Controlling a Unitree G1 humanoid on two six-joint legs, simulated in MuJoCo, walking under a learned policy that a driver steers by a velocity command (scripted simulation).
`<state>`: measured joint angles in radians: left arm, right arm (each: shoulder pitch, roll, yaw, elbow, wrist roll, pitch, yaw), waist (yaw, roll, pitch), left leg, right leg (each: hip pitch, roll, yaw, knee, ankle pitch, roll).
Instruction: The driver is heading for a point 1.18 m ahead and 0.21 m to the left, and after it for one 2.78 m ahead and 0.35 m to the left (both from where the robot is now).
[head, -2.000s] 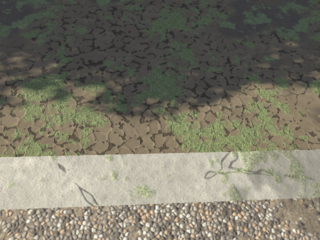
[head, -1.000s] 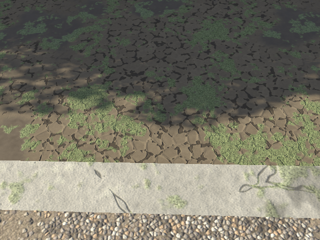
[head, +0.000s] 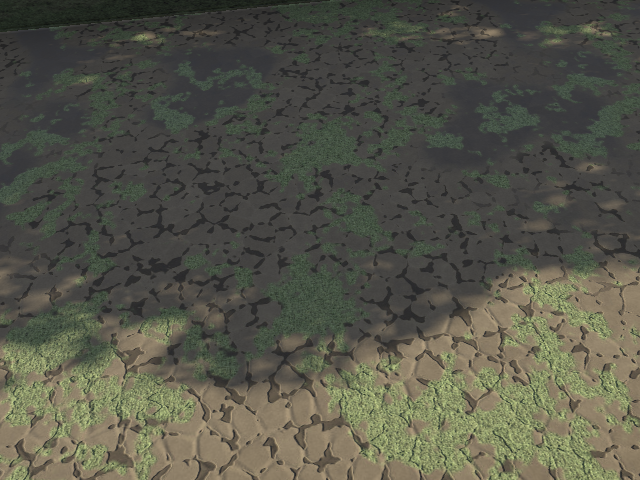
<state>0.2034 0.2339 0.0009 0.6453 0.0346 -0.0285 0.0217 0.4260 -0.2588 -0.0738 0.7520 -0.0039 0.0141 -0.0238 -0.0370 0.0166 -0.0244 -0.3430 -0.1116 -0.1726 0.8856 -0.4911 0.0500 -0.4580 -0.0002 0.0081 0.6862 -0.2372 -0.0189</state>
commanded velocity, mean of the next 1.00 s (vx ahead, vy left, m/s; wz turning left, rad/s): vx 0.50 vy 0.00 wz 0.37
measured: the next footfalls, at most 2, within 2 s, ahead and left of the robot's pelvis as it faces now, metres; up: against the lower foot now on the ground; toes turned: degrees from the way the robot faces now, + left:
left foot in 0.38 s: +0.18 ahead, +0.15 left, +0.00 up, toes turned +17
right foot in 0.74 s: +0.22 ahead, -0.02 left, +0.00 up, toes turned +11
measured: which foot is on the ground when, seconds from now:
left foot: up 0.00-0.36, down 0.38-1.00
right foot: down 0.00-0.38, up 0.40-0.72, down 0.74-1.00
